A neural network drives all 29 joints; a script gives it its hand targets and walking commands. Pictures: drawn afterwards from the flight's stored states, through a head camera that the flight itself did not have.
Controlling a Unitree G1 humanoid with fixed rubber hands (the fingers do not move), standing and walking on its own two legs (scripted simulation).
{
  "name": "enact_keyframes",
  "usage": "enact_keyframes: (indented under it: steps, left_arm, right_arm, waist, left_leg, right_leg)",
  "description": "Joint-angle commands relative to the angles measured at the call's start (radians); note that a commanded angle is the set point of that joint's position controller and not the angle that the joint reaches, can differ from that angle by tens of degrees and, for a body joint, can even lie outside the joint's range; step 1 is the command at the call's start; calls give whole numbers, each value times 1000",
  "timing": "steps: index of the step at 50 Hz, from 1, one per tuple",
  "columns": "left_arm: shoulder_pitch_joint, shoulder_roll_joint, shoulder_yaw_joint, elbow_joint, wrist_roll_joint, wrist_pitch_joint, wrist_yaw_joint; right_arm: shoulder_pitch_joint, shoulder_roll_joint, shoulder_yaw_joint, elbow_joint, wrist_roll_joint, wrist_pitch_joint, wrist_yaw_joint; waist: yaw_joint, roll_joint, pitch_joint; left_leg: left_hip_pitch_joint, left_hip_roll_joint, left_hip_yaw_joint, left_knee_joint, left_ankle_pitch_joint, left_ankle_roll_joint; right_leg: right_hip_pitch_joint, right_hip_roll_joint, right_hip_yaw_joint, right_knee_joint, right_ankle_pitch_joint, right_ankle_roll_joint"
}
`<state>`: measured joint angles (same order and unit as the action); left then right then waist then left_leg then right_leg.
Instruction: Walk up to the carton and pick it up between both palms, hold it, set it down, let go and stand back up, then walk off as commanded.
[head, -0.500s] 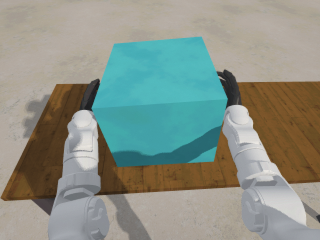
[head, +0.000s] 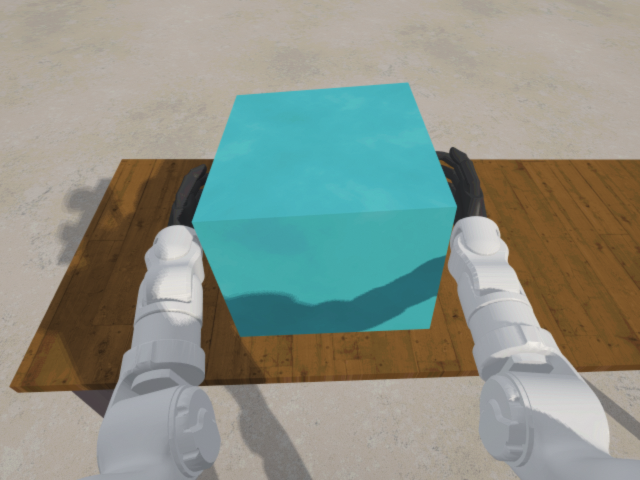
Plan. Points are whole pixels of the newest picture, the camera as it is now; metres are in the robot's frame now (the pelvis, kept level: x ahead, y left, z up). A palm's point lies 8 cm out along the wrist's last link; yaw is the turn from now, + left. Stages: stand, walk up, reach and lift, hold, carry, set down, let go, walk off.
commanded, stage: set down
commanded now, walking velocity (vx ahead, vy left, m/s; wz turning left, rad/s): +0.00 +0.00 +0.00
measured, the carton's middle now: (327, 204) +0.48 +0.01 +0.09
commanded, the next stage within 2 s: none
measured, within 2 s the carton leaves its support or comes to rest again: rests again in 1.60 s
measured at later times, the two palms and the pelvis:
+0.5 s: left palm (195, 229) +0.42 +0.19 +0.09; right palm (456, 219) +0.43 -0.16 +0.11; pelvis +0.01 +0.00 +0.00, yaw +0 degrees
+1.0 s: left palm (196, 233) +0.42 +0.19 +0.08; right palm (454, 224) +0.43 -0.16 +0.10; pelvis +0.01 +0.00 +0.00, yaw +0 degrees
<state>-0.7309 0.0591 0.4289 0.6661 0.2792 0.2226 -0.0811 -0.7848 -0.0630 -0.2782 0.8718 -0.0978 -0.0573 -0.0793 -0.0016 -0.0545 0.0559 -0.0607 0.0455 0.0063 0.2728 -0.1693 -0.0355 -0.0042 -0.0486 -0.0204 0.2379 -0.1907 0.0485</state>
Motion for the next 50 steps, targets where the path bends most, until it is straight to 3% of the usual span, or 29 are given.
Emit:
enact_keyframes:
  steps: [1, 3, 8, 10, 12, 20, 23, 28, 35, 37, 43, 44, 45, 49, 50]
  left_arm:
    - [-702, -413, -263, -43, -43, -102, -80]
    - [-703, -410, -278, -22, -51, -109, -81]
    - [-690, -407, -234, 25, -31, -116, -73]
    - [-680, -406, -228, 23, -33, -127, -77]
    - [-715, -407, -242, 16, -34, -132, -73]
    - [-708, -424, -242, 33, -40, -183, -57]
    - [-689, -420, -256, 38, -46, -197, -49]
    - [-650, -410, -230, 86, -40, -212, -62]
    - [-638, -418, -225, 124, -29, -233, -62]
    - [-628, -409, -214, 143, -24, -234, -65]
    - [-620, -402, -186, 157, -6, -246, -72]
    - [-634, -391, -186, 165, -7, -249, -75]
    - [-631, -392, -185, 153, -2, -255, -71]
    - [-616, -410, -188, 160, 0, -263, -70]
    - [-614, -407, -186, 178, 1, -261, -72]
  right_arm:
    - [-589, 488, 140, -61, -71, -53, 172]
    - [-576, 484, 119, -58, -84, -52, 172]
    - [-576, 469, 80, -32, -117, -42, 182]
    - [-581, 490, 96, -62, -123, -53, 180]
    - [-577, 473, 69, -48, -133, -50, 185]
    - [-585, 521, 79, -69, -159, -82, 189]
    - [-568, 509, 86, -63, -155, -98, 193]
    - [-544, 531, 105, -58, -163, -102, 180]
    - [-528, 517, 63, -27, -193, -112, 180]
    - [-527, 511, 64, -36, -199, -115, 183]
    - [-510, 527, 43, -19, -215, -108, 185]
    - [-500, 525, 41, -25, -221, -106, 184]
    - [-506, 535, 57, -30, -212, -109, 185]
    - [-502, 529, 41, -25, -223, -113, 190]
    - [-491, 522, 22, -10, -231, -111, 189]
  waist:
    - [75, 78, -452]
    - [57, 97, -456]
    - [72, 86, -443]
    - [78, 68, -461]
    - [66, 91, -470]
    - [88, 87, -589]
    - [81, 103, -615]
    - [91, 66, -598]
    - [69, 74, -586]
    - [85, 68, -576]
    - [88, 58, -542]
    - [78, 60, -541]
    - [95, 71, -563]
    - [92, 74, -551]
    - [77, 77, -539]
  left_leg:
    - [113, -43, 139, 46, 427, -21]
    - [108, -39, 136, 51, 437, -24]
    - [93, -38, 143, 43, 422, -25]
    - [90, -41, 147, 47, 441, -20]
    - [86, -37, 143, 49, 444, -26]
    - [75, -35, 148, 86, 550, -31]
    - [85, -30, 140, 103, 598, -38]
    - [22, -37, 151, 95, 575, -22]
    - [38, -33, 149, 94, 558, -28]
    - [37, -29, 149, 90, 551, -26]
    - [20, -31, 160, 75, 497, -18]
    - [12, -33, 161, 75, 486, -16]
    - [5, -33, 161, 74, 499, -18]
    - [31, -27, 155, 83, 524, -23]
    - [33, -29, 154, 86, 524, -26]
  right_leg:
    - [15, 89, -106, 31, 283, 7]
    - [-7, 88, -105, 40, 293, 8]
    - [-11, 94, -108, 32, 254, 1]
    - [5, 91, -103, 38, 293, 7]
    - [-14, 94, -107, 41, 281, 3]
    - [6, 91, -101, 74, 402, 7]
    - [-23, 94, -106, 79, 426, 2]
    - [35, 82, -90, 103, 514, 15]
    - [-17, 89, -98, 87, 449, 6]
    - [-33, 90, -98, 77, 420, 2]
    - [-25, 85, -91, 73, 387, 8]
    - [-18, 81, -89, 78, 395, 8]
    - [-4, 80, -86, 86, 414, 11]
    - [-53, 90, -96, 76, 369, 6]
    - [-53, 89, -95, 73, 355, 2]
